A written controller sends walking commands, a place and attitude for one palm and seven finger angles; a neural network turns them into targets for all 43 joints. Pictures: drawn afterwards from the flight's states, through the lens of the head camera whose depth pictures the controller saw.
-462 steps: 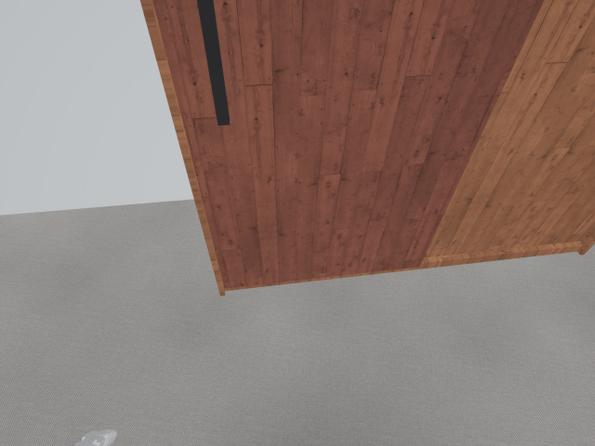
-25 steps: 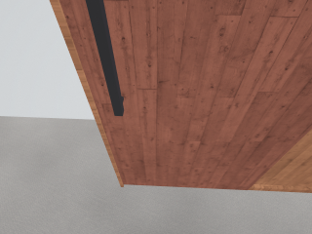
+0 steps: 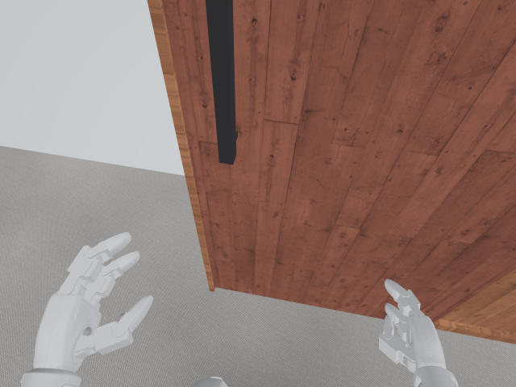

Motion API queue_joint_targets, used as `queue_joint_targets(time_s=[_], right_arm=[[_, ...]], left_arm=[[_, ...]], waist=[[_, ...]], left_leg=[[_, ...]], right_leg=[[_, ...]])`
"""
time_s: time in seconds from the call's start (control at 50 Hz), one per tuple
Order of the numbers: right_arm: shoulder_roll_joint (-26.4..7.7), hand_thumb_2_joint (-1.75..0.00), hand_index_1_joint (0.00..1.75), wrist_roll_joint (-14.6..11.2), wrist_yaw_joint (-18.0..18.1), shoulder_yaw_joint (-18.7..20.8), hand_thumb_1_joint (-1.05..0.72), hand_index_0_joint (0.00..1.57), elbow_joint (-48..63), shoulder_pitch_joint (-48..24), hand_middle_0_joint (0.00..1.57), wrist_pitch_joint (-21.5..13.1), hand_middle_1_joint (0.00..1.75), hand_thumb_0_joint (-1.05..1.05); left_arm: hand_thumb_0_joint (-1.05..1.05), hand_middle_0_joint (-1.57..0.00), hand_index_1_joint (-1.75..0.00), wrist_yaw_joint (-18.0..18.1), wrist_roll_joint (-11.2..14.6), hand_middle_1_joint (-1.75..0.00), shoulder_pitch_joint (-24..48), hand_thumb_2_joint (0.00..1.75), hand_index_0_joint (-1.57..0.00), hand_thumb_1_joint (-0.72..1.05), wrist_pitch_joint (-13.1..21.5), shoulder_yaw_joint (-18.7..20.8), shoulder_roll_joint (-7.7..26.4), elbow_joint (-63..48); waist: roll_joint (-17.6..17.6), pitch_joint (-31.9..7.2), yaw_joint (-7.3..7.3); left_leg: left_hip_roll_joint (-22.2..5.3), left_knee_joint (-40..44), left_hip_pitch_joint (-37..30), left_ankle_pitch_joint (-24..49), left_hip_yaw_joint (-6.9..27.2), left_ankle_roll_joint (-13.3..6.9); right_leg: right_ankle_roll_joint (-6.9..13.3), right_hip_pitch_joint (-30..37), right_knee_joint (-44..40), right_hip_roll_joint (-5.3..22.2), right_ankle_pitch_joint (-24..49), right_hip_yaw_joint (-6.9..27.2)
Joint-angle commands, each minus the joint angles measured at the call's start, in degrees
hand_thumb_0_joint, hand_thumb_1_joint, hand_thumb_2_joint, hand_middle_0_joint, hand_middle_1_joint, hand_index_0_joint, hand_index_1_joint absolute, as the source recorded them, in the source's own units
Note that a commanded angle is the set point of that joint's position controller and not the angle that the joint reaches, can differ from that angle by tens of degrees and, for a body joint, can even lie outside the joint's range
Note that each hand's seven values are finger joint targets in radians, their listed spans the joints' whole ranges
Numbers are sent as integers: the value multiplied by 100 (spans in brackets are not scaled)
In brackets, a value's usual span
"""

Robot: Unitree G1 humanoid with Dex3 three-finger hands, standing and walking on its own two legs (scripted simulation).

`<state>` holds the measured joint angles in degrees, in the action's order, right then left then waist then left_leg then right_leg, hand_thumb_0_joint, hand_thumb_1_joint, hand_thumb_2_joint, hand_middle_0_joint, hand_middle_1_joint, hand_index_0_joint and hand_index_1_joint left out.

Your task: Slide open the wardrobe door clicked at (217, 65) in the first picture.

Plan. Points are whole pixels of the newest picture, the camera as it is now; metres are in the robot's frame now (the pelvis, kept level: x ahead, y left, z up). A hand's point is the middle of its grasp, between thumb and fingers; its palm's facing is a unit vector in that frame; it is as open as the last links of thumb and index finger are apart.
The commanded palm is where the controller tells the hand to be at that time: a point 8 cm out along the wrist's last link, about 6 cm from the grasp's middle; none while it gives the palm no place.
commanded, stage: raise the hand with hooked fingers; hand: left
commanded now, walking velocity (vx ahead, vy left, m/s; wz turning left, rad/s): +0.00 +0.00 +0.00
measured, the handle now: (227, 65) +0.49 +0.12 +0.24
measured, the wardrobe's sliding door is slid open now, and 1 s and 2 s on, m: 0.00 0.00 0.00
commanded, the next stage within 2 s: move the hooked fingers beside the handle in 1.52 s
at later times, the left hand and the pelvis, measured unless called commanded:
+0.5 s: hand (92, 228) +0.25 +0.24 +0.16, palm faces +0.01 -1.00 -0.09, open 12.5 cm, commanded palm +0.22 +0.29 +0.18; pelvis +0.02 +0.01 +0.03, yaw -2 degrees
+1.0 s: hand (28, 138) +0.29 +0.28 +0.26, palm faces +0.07 -0.99 -0.12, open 13.9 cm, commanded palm +0.26 +0.32 +0.27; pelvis +0.01 +0.01 +0.05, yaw -1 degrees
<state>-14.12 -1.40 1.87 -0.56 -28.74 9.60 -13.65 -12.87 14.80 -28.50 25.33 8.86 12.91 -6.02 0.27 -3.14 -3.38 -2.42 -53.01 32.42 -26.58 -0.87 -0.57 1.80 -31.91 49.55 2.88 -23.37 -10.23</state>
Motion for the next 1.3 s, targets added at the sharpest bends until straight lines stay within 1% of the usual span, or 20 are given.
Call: queue_joint_targets(time_s=[0.0, 0.02, 0.04, 0.06, 0.14, 0.24, 0.28, 0.36, 0.44, 0.48, 0.6, 0.7, 0.72, 1.0, 1.04, 1.06, 1.14, 1.2, 1.24, 1.28], right_arm=[[-786, -90, 30, -167, 238, 217, -90, 20, 492, 56, 20, -423, 30, 0], [-767, -90, 30, -184, 265, 210, -90, 20, 488, -16, 20, -435, 30, 0], [-735, -90, 30, -199, 276, 186, -90, 20, 453, -91, 20, -431, 30, 0], [-693, -90, 30, -191, 281, 151, -90, 20, 507, -120, 20, -442, 30, 0], [-592, -90, 30, -145, 267, 88, -90, 20, 474, -288, 20, -552, 30, 0], [-659, -90, 30, -159, 227, 97, -90, 20, 356, -159, 20, -733, 30, 0], [-696, -90, 30, -184, 234, 91, -90, 20, 339, -82, 20, -811, 30, 0], [-757, -90, 30, -205, 306, 80, -90, 20, 256, -67, 20, -916, 30, 0], [-799, -90, 30, -232, 399, 41, -90, 20, 154, -124, 20, -905, 30, 0], [-772, -90, 30, -242, 426, 7, -90, 20, 170, -169, 20, -894, 30, 0], [-765, -90, 30, -270, 444, -90, -90, 20, 163, -291, 20, -807, 30, 0], [-754, -90, 30, -318, 454, -168, -90, 20, 185, -413, 20, -623, 30, 0], [-755, -90, 30, -318, 459, -174, -90, 20, 204, -453, 20, -603, 30, 0], [-799, -90, 30, -395, 442, -247, -90, 20, 245, -646, 20, -375, 30, 0], [-823, -90, 30, -404, 399, -235, -90, 20, 245, -596, 20, -351, 30, 0], [-845, -90, 30, -409, 381, -218, -90, 20, 257, -590, 20, -332, 30, 0], [-882, -90, 30, -421, 334, -184, -90, 20, 344, -643, 20, -267, 30, 0], [-854, -90, 30, -400, 358, -152, -90, 20, 416, -688, 20, -304, 30, 0], [-810, -90, 30, -382, 367, -169, -90, 20, 377, -676, 20, -315, 30, 0], [-797, -90, 30, -387, 405, -174, -90, 20, 359, -665, 20, -339, 30, 0]], left_arm=[[0, -25, -75, -632, 152, -75, 1361, 60, -25, 20, -244, 292, 920, -1005], [0, -25, -76, -678, 212, -76, 1217, 59, -25, 18, -502, 521, 1025, -876], [0, -25, -78, -696, 260, -78, 1052, 58, -25, 15, -773, 815, 1200, -622], [0, -25, -80, -698, 356, -80, 1109, 57, -25, 13, -923, 886, 1159, -871], [0, -26, -86, -475, 611, -86, 1062, 53, -26, 4, -1210, 1388, 1284, -1018], [0, -27, -93, -498, 607, -93, 1239, 48, -27, -8, -1234, 1385, 1289, -1104], [0, -27, -96, -568, 569, -96, 1452, 46, -27, -13, -1307, 1268, 1281, -1258], [0, -28, -102, -554, 527, -102, 2012, 42, -28, -22, -1491, 1452, 1589, -1486], [0, -29, -108, -540, 552, -108, 2598, 38, -29, -31, -1772, 1726, 1895, -1238], [0, -29, -111, -582, 554, -111, 2961, 36, -29, -36, -1933, 1736, 1921, -1229], [0, -30, -120, -806, 585, -120, 3570, 30, -30, -50, -2458, 1917, 2165, -829], [0, -30, -120, -988, 612, -120, 4263, 30, -30, -50, -2881, 2071, 2440, -566], [0, -30, -120, -1003, 593, -120, 4431, 30, -30, -50, -2942, 2113, 2522, -601], [0, -30, -120, -1309, 495, -120, 6023, 30, -30, -50, -3565, 2556, 3507, 53], [0, -30, -120, -1394, 541, -120, 5528, 30, -30, -50, -3670, 2460, 3284, 527], [0, -30, -120, -1452, 565, -120, 5421, 30, -30, -50, -3707, 2401, 3193, 581], [0, -30, -120, -1479, 625, -120, 5264, 30, -30, -50, -3777, 2485, 3282, 490], [0, -30, -120, -1324, 608, -120, 5636, 30, -30, -50, -3625, 2699, 3515, -187], [0, -30, -120, -1193, 594, -120, 5614, 30, -30, -50, -3530, 2798, 3603, -331], [0, -30, -120, -1121, 541, -120, 5734, 30, -30, -50, -3482, 2748, 3522, -370]], waist=[[137, -905, 551], [47, -992, 433], [194, -967, 281], [144, -1179, 244], [-165, -1062, -1], [-70, -732, 64], [234, -798, 104], [345, -818, 84], [281, -410, 50], [558, -508, 47], [402, -434, 10], [285, -353, 42], [473, -460, 21], [532, -726, 6], [222, -571, -28], [290, -569, -7], [80, -496, -40], [368, -923, -35], [402, -802, -60], [701, -827, -21]], left_leg=[[181, 1082, -435, 931, 249, -89], [183, 1165, -467, 1069, 244, -86], [190, 1272, -510, 1205, 239, -71], [199, 1360, -643, 1428, 219, -76], [175, 1689, -816, 1929, 262, -37], [159, 1911, -1056, 2054, 176, -29], [163, 2023, -1314, 2059, 157, -36], [148, 2261, -1665, 2118, 210, -44], [133, 2517, -1834, 1981, 265, -39], [156, 2630, -2033, 2023, 257, -30], [160, 2845, -2277, 2205, 280, -33], [162, 2957, -2394, 2139, 285, -58], [178, 2969, -2459, 2149, 289, -57], [233, 3121, -2725, 2193, 327, -87], [217, 3083, -2603, 2243, 315, -91], [218, 3060, -2591, 2236, 287, -92], [200, 2950, -2412, 2142, 250, -86], [228, 2937, -2630, 2186, 237, -106], [200, 2942, -2608, 2195, 225, -101], [208, 2999, -2700, 2172, 205, -100]], right_leg=[[-108, 658, -1237, -191, 534, 886], [-114, 873, -1296, -166, 664, 878], [-86, 1093, -1338, -156, 792, 865], [-112, 1313, -1341, -125, 1087, 803], [-113, 1735, -1398, -178, 1650, 601], [-115, 1744, -1602, -177, 1820, 592], [-116, 1702, -1667, -182, 1823, 560], [-98, 1874, -1841, -193, 1792, 523], [-80, 1929, -2080, -225, 1617, 509], [-78, 2016, -2159, -210, 1687, 511], [-73, 2271, -2373, -225, 1961, 511], [-75, 2307, -2551, -233, 1926, 533], [-65, 2333, -2556, -223, 1916, 548], [-26, 2543, -2776, -153, 1921, 603], [-24, 2531, -2778, -154, 1991, 617], [-27, 2482, -2739, -127, 2045, 645], [-60, 2433, -2712, -87, 1948, 719], [-67, 2499, -2664, -102, 1916, 697], [-59, 2521, -2722, -110, 1870, 715], [-52, 2481, -2709, -122, 1868, 687]])
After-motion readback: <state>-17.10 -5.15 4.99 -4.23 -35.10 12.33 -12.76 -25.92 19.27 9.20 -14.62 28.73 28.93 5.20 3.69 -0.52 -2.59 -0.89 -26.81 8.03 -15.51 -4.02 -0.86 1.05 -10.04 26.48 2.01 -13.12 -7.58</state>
